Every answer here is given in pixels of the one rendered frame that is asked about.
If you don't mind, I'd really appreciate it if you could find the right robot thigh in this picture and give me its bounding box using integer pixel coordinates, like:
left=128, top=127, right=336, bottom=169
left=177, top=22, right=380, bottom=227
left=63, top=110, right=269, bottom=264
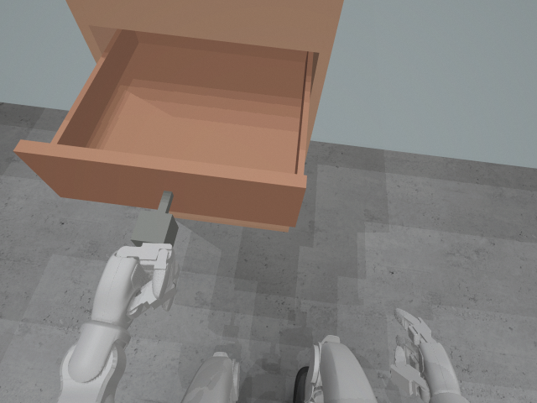
left=309, top=341, right=378, bottom=403

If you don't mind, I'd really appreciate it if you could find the drawer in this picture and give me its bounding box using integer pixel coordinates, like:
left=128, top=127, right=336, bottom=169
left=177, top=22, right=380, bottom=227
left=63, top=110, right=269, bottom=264
left=13, top=29, right=314, bottom=228

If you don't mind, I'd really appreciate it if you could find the robot right hand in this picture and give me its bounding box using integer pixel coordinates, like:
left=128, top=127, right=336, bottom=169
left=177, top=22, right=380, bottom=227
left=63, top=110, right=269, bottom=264
left=390, top=308, right=461, bottom=403

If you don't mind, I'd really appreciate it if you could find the robot thigh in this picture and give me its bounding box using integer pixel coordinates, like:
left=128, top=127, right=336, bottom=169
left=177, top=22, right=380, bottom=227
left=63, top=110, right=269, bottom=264
left=309, top=341, right=378, bottom=403
left=180, top=356, right=240, bottom=403

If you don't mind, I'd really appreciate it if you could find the cabinet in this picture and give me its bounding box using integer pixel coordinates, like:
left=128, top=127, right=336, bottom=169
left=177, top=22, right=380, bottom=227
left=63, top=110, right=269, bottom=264
left=66, top=0, right=344, bottom=232

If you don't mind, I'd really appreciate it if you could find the robot left hand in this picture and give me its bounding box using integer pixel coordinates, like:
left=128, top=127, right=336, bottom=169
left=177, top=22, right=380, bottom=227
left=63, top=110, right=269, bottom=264
left=91, top=243, right=180, bottom=330

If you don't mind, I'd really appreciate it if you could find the left robot forearm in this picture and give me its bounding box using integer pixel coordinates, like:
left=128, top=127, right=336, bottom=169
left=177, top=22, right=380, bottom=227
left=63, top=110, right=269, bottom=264
left=55, top=321, right=131, bottom=403

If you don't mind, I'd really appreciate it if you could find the handle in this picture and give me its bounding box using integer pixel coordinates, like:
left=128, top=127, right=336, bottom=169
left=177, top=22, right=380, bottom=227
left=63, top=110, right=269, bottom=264
left=130, top=191, right=179, bottom=247

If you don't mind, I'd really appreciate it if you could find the left robot thigh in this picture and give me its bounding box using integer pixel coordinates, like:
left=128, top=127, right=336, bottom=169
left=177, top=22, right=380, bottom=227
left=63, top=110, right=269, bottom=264
left=180, top=356, right=240, bottom=403

